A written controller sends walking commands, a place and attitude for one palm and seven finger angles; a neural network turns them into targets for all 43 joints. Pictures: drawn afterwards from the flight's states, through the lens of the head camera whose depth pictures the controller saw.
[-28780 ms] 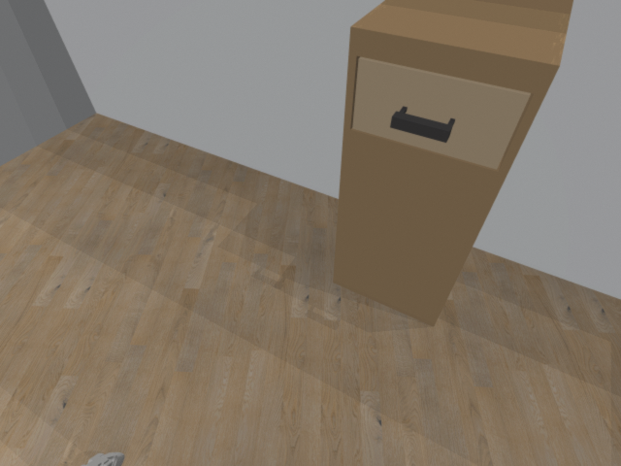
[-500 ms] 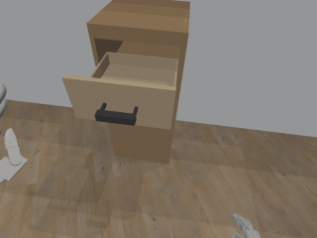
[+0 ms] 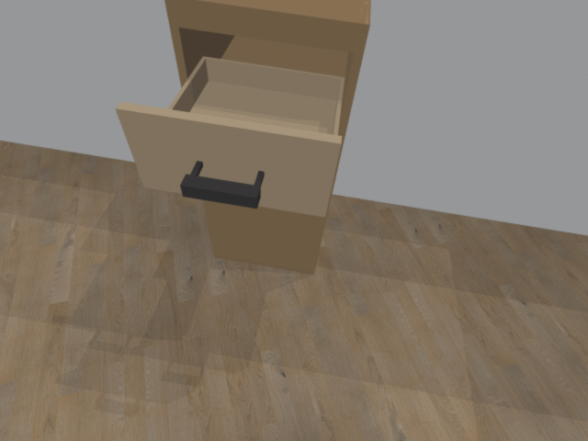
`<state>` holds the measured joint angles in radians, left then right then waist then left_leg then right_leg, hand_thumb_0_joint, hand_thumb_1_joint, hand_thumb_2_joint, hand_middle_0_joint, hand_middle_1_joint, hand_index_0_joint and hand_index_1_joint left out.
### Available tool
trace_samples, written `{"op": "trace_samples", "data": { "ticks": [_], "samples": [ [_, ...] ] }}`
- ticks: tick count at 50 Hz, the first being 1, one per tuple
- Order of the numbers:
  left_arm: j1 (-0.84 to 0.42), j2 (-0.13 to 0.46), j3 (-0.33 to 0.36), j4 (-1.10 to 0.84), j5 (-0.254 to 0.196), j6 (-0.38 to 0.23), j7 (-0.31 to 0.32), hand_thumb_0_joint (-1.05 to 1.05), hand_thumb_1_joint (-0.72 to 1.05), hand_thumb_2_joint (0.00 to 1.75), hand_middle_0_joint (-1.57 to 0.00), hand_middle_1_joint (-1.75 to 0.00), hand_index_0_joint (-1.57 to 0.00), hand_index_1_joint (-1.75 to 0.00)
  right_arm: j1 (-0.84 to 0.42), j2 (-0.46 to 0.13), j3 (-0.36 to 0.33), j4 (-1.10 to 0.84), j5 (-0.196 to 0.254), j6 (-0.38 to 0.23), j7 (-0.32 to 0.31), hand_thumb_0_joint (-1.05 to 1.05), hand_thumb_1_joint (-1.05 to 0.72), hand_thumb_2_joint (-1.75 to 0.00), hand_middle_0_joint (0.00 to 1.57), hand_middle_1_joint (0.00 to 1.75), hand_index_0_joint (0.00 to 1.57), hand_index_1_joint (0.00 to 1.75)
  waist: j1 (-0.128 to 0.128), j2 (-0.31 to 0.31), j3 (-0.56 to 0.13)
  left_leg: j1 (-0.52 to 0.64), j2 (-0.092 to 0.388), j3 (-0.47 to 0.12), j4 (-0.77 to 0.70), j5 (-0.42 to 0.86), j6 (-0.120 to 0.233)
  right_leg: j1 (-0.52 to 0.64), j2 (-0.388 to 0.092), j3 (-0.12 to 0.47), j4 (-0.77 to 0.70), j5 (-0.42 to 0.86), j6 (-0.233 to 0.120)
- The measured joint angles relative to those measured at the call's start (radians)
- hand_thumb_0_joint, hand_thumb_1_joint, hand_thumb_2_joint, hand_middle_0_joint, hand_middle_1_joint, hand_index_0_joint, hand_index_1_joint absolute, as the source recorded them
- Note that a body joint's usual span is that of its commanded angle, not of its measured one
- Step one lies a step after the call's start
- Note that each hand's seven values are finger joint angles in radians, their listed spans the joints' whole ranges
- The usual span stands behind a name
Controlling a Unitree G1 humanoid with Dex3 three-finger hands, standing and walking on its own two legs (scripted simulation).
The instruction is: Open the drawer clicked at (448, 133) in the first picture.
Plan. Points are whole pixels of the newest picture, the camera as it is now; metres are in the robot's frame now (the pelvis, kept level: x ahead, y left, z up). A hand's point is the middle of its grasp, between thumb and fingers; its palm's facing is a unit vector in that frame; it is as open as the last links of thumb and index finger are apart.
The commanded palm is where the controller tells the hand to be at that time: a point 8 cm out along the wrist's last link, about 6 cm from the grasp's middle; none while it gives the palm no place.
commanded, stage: let the arm hang, fingers relaxed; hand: left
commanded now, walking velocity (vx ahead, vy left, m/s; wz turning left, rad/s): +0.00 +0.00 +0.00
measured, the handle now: (225, 181) +0.50 +0.14 +0.03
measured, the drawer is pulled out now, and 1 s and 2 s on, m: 0.30 0.30 0.30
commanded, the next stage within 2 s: look to check the result in 0.78 s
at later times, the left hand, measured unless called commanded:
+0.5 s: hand out of the picture -0.02 +0.18 -0.17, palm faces +0.00 -0.98 -0.18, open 7.4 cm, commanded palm none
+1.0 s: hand out of the picture +0.01 +0.17 -0.17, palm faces -0.01 -0.98 -0.19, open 7.4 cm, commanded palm none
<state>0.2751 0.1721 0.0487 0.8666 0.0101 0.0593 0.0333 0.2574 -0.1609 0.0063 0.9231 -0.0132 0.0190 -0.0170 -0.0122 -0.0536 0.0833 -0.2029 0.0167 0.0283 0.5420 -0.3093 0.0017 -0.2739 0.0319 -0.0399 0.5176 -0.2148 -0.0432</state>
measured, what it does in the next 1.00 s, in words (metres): stands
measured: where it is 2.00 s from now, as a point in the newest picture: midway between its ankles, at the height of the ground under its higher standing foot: outside the picture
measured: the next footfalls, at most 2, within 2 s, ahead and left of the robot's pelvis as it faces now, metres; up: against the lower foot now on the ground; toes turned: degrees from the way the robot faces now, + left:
none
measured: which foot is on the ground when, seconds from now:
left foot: down 0.00-1.00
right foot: down 0.00-1.00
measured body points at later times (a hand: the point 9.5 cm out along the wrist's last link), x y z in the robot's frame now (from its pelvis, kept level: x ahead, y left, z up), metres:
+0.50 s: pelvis +0.00 +0.01 +0.01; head +0.01 +0.01 +0.46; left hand -0.02 +0.23 -0.15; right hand -0.04 -0.18 -0.16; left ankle -0.01 +0.12 -0.73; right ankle +0.04 -0.09 -0.73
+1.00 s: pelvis +0.01 +0.00 +0.01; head +0.03 +0.00 +0.46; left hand +0.01 +0.22 -0.15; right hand -0.03 -0.20 -0.16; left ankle -0.01 +0.12 -0.73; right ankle +0.04 -0.09 -0.73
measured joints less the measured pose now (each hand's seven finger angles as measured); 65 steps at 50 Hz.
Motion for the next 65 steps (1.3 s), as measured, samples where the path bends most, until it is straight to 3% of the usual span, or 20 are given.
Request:
{"op": "trace_samples", "data": {
  "ticks": [3,6,15,28,65],
  "samples": [
    [0.017,0.029,-0.01,0.077,0.006,-0.013,-0.011,-0.03,1.02,0.89,-0.21,-0.3,-0.2,-0.3,0.035,0.015,-0.003,0.061,0.0,0.014,-0.005,0.01,-0.9,-0.9,0.2,0.3,0.19,0.3,0.022,0.007,0.009,0.012,0.005,-0.003,-0.037,0.023,0.0,0.025,0.006,-0.003,-0.064,0.037,0.001],
    [0.043,0.04,-0.019,0.143,0.007,-0.019,-0.015,-0.02,0.99,0.9,-0.21,-0.3,-0.2,-0.3,0.06,0.021,-0.009,0.104,0.003,0.019,-0.007,0.01,-0.9,-0.9,0.2,0.3,0.19,0.3,0.028,0.025,0.011,0.022,0.002,0.001,-0.062,0.038,0.005,0.038,0.004,0.002,-0.097,0.056,0.005],
    [0.079,0.014,-0.041,0.257,0.004,-0.03,-0.006,0.0,0.93,0.9,-0.2,-0.3,-0.2,-0.3,0.089,0.038,-0.012,0.174,0.012,0.006,-0.014,0.01,-0.9,-0.9,0.2,0.3,0.19,0.3,0.017,0.065,0.006,0.05,-0.013,0.025,-0.101,0.054,0.018,0.047,-0.009,0.026,-0.106,0.064,0.018],
    [0.015,-0.055,-0.049,0.249,0.009,-0.048,0.002,0.01,0.91,0.9,-0.2,-0.3,-0.2,-0.3,0.077,0.073,-0.014,0.195,0.009,-0.007,-0.015,0.0,-0.9,-0.9,0.2,0.3,0.19,0.3,0.009,0.059,-0.026,0.057,-0.015,0.04,-0.104,0.051,0.018,0.037,-0.009,0.041,-0.084,0.053,0.018],
    [-0.006,-0.039,-0.038,0.262,0.003,-0.058,0.003,0.01,0.91,0.9,-0.2,-0.3,-0.2,-0.3,0.044,0.055,-0.023,0.208,0.01,-0.011,-0.022,0.0,-0.91,-0.9,0.2,0.3,0.19,0.3,0.004,0.062,-0.012,0.096,0.006,0.032,-0.14,0.044,-0.005,0.072,0.012,0.033,-0.111,0.04,-0.002]
  ]
}}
